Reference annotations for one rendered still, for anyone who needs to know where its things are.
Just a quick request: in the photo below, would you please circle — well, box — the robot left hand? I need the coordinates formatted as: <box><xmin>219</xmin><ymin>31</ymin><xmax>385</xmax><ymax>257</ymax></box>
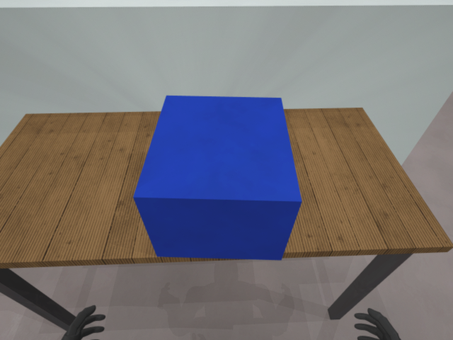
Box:
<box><xmin>62</xmin><ymin>305</ymin><xmax>105</xmax><ymax>340</ymax></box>

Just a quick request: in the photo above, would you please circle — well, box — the table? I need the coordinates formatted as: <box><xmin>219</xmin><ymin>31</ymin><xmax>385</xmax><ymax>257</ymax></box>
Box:
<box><xmin>0</xmin><ymin>108</ymin><xmax>453</xmax><ymax>331</ymax></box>

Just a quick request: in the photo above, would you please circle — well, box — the robot right hand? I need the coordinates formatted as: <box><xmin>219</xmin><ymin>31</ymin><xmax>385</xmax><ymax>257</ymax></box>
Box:
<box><xmin>355</xmin><ymin>308</ymin><xmax>401</xmax><ymax>340</ymax></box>

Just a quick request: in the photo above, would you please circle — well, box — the carton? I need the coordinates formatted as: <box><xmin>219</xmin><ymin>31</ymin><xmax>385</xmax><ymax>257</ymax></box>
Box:
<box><xmin>133</xmin><ymin>96</ymin><xmax>302</xmax><ymax>260</ymax></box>

